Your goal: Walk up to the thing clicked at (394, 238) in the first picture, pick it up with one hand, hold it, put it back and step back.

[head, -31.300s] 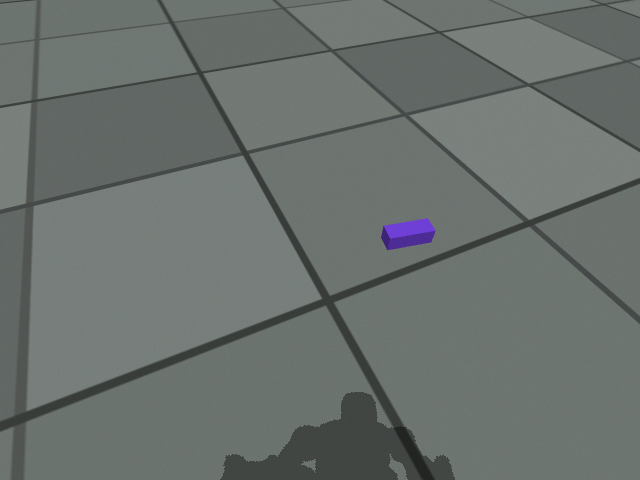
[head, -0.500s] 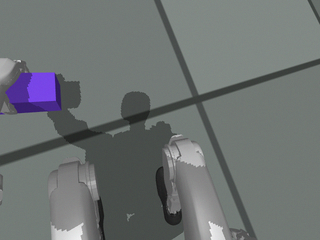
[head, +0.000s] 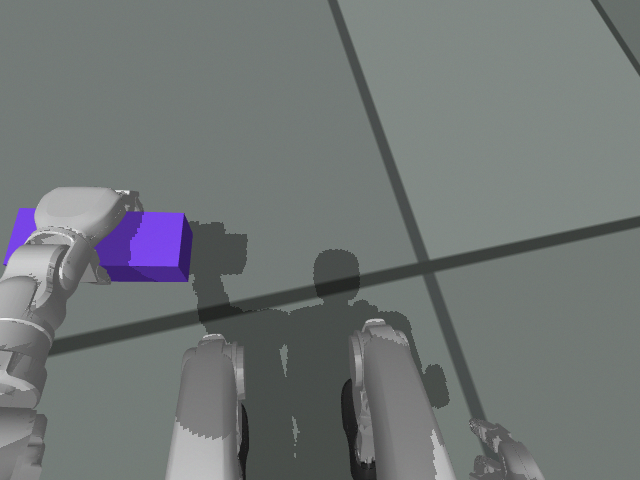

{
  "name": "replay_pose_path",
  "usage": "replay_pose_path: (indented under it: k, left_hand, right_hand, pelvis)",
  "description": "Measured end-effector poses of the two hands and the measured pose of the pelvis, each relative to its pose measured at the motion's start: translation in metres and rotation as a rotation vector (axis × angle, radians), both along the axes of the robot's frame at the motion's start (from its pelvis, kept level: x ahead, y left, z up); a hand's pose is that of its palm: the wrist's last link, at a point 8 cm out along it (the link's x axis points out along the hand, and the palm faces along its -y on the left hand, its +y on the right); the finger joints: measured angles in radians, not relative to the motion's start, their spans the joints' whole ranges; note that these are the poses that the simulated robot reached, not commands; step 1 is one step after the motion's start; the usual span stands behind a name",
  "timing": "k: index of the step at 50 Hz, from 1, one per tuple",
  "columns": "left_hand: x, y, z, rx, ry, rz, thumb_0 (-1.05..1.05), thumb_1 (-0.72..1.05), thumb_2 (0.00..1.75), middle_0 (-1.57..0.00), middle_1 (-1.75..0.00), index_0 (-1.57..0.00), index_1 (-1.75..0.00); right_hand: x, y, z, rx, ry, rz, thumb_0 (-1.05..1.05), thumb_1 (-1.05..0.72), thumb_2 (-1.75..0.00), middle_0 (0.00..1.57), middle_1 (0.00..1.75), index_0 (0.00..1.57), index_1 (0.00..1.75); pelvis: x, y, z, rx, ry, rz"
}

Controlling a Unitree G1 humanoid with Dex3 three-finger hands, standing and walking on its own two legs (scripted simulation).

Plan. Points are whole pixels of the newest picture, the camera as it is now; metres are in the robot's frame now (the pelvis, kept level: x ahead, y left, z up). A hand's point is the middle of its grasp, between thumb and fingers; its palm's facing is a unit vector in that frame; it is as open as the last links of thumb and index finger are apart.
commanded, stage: lift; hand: left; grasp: from above
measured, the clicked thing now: (109, 247) +0.44 +0.26 -0.13
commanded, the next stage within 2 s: hold in 0.92 s
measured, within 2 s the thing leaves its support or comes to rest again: neither
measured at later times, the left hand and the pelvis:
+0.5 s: hand (48, 228) +0.37 +0.22 +0.10, palm faces -0.46 -0.05 -0.89, open 10.5 cm; pelvis +0.03 -0.02 +0.17, yaw +2 degrees
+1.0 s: hand out of the picture +0.37 +0.21 +0.18, palm faces -0.48 -0.06 -0.88, open 10.5 cm; pelvis +0.06 -0.02 +0.25, yaw +1 degrees
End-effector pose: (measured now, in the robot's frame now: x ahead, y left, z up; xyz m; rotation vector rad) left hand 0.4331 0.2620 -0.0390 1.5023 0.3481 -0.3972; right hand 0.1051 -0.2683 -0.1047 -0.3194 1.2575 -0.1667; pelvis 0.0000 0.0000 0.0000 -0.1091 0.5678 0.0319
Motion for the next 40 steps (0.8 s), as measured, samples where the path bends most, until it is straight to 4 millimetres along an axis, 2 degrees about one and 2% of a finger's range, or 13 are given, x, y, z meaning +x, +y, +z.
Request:
replay_pose_path:
  k: [10, 19, 27, 40]
  left_hand:
    - [-0.032, -0.014, 0.092, -0.001, -0.006, 0.030, 0.00, -0.09, 0.57, -0.63, -0.66, -0.65, -0.61]
    - [-0.053, -0.031, 0.163, -0.013, 0.014, 0.032, 0.00, -0.10, 0.57, -0.64, -0.65, -0.66, -0.60]
    - [-0.059, -0.043, 0.203, -0.005, 0.002, 0.043, 0.00, -0.10, 0.57, -0.64, -0.65, -0.67, -0.60]
    - [-0.054, -0.050, 0.250, 0.005, 0.000, 0.076, 0.00, -0.09, 0.57, -0.63, -0.65, -0.66, -0.60]
  right_hand:
    - [0.012, 0.008, 0.068, 0.041, -0.084, -0.045, 0.00, -0.91, -0.90, 0.20, 0.30, 0.21, 0.30]
    - [0.014, 0.000, 0.131, 0.040, -0.139, -0.079, 0.00, -0.91, -0.90, 0.20, 0.30, 0.21, 0.30]
    - [0.020, -0.011, 0.174, 0.030, -0.172, -0.094, 0.00, -0.91, -0.90, 0.20, 0.30, 0.21, 0.30]
    - [0.032, -0.015, 0.222, 0.032, -0.180, -0.106, 0.00, -0.91, -0.90, 0.20, 0.30, 0.21, 0.30]
  pelvis:
    - [0.007, -0.005, 0.075, 0.033, -0.096, -0.002]
    - [0.019, -0.013, 0.140, 0.063, -0.194, -0.006]
    - [0.032, -0.018, 0.182, 0.078, -0.260, -0.007]
    - [0.052, -0.019, 0.230, 0.092, -0.347, -0.010]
